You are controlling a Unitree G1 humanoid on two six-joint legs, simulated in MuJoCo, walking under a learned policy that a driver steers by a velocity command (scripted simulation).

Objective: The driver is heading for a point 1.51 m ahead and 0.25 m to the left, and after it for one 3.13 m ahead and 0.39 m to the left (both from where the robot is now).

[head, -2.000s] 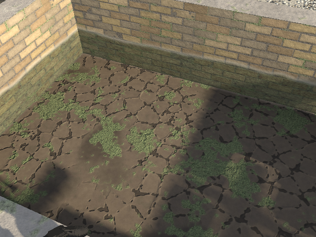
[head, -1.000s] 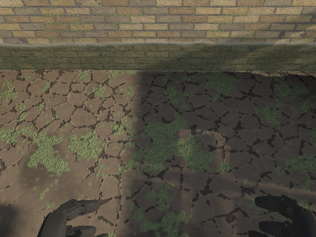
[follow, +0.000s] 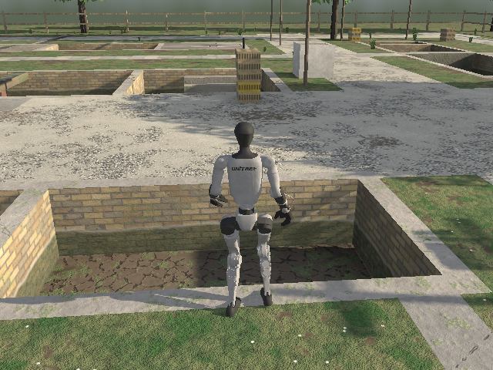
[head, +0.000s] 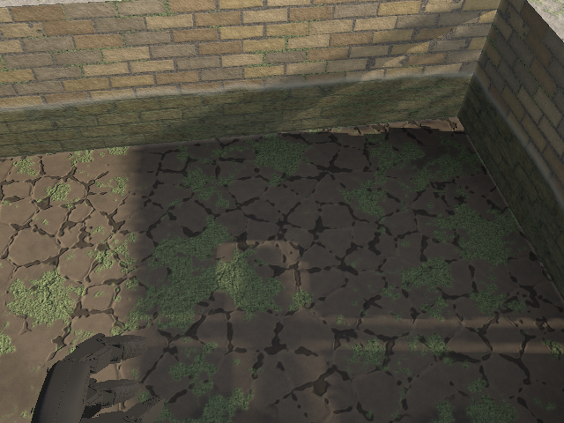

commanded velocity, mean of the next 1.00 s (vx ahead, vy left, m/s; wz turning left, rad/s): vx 0.96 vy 0.00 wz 0.55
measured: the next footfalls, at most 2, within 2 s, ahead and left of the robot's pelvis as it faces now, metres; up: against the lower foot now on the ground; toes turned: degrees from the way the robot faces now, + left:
right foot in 0.04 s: +0.08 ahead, -0.09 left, +0.00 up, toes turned +28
left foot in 0.34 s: +0.06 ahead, +0.13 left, +0.00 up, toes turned +27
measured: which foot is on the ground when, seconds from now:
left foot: down 0.00-0.06, up 0.08-0.32, down 0.34-1.00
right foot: up 0.00-0.02, down 0.04-1.00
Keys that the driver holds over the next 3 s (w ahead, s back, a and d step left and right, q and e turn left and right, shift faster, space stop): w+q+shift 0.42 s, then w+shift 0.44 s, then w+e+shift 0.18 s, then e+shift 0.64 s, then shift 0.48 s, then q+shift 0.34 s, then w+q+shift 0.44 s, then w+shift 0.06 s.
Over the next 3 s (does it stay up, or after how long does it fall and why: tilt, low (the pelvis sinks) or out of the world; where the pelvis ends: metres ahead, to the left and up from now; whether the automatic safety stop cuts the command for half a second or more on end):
stays up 0.00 -0.01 0.00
